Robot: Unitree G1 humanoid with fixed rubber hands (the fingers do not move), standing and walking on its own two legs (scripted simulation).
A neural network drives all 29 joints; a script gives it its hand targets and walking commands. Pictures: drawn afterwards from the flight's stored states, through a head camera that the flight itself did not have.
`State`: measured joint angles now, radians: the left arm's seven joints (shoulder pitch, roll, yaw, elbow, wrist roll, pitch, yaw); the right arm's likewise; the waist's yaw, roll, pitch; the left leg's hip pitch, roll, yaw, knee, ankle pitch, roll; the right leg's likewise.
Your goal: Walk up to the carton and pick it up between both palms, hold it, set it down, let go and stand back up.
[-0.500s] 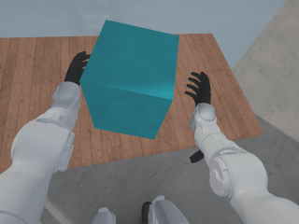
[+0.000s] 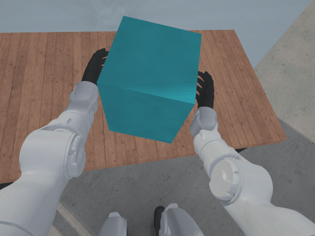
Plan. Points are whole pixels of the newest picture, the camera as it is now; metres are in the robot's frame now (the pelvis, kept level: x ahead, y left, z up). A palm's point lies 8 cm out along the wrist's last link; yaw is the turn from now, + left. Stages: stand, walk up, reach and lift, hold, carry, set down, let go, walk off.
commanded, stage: reach and lift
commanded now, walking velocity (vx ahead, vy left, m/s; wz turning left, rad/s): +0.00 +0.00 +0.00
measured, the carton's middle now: (150, 87) +0.50 -0.02 +0.00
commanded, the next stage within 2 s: none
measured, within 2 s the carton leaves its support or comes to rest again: neither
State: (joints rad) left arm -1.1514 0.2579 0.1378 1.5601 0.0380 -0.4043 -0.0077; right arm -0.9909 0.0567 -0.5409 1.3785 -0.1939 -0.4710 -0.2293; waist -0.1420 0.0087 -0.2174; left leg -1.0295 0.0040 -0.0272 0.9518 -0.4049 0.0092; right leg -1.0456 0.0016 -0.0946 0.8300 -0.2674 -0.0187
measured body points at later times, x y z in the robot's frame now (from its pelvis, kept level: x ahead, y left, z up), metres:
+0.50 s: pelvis +0.04 +0.01 +0.03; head +0.16 +0.03 +0.46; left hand +0.50 +0.13 +0.04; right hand +0.43 -0.16 +0.02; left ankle +0.01 +0.10 -0.68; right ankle +0.06 -0.12 -0.68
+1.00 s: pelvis +0.03 +0.00 +0.03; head +0.17 +0.03 +0.46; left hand +0.50 +0.13 +0.04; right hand +0.43 -0.16 +0.02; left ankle +0.01 +0.10 -0.68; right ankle +0.06 -0.12 -0.68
